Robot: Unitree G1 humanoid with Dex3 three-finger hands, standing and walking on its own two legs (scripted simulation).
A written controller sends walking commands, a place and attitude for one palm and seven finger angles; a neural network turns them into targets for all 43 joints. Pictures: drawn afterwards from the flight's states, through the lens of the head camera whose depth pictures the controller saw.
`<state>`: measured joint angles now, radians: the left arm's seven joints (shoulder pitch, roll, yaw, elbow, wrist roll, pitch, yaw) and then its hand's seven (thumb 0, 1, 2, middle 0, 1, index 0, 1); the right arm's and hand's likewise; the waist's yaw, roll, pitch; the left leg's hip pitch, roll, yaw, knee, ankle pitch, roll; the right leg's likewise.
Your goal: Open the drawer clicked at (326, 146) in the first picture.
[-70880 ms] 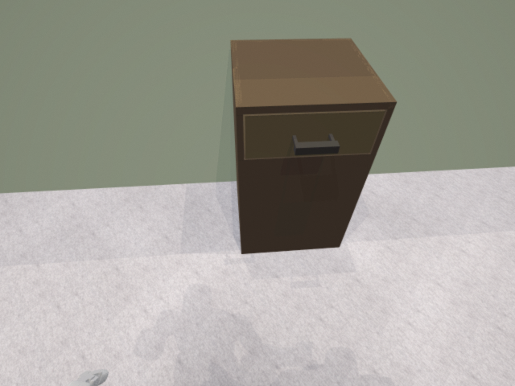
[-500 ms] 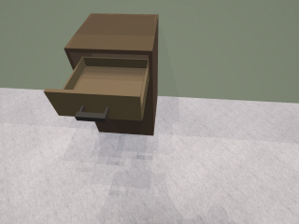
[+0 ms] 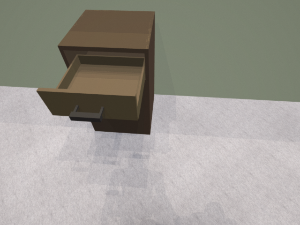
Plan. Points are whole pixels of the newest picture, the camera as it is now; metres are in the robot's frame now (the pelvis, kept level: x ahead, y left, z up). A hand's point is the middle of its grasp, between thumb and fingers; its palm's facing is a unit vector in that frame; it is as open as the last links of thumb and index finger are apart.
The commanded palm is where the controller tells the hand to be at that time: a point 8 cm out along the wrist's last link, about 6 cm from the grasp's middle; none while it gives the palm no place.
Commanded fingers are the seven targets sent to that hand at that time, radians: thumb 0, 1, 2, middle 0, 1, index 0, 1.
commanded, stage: look to check the result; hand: left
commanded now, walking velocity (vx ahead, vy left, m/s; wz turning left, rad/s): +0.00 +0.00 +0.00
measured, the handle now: (87, 112) +0.55 +0.29 -0.12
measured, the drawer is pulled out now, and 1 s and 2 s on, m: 0.30 0.30 0.30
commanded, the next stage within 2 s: stand and wait in 0.44 s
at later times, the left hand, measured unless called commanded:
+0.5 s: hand out of the picture +0.02 +0.16 -0.17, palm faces +0.02 -0.98 -0.21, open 7.3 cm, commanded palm none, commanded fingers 0.00 0.90 0.90 -0.20 -0.30 -0.20 -0.30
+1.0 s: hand out of the picture +0.04 +0.17 -0.17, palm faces +0.01 -0.98 -0.22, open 7.4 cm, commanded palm none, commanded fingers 0.00 0.90 0.90 -0.20 -0.30 -0.20 -0.30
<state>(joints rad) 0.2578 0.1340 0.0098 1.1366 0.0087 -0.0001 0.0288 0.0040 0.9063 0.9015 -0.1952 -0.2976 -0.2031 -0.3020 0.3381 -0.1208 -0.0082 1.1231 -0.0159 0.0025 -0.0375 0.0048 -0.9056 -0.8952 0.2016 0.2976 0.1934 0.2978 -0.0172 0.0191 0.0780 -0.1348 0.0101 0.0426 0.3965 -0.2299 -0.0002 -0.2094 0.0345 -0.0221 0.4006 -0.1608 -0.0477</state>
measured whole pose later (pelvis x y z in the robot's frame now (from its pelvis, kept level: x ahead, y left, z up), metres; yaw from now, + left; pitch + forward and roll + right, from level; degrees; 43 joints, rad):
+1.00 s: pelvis +0.02 -0.01 +0.00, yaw +0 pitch -2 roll +0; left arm 0.23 0.15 0.02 1.13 0.01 -0.01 0.03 0.00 0.90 0.90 -0.20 -0.30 -0.20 -0.30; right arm 0.29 -0.14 -0.02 1.13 -0.01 0.00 -0.04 0.00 -0.91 -0.90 0.20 0.30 0.19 0.30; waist -0.02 0.02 0.08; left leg -0.09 0.03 0.04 0.36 -0.24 -0.02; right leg -0.17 0.06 -0.02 0.37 -0.18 -0.06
